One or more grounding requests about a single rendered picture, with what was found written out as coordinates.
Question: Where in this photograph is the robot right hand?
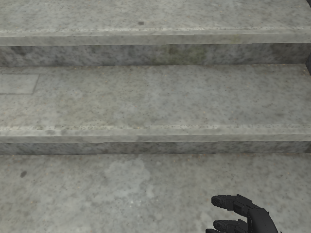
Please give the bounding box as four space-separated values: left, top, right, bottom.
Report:
205 194 282 233

